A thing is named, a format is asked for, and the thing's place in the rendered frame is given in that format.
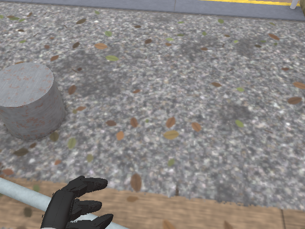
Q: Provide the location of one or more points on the robot left hand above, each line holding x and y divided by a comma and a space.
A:
65, 206

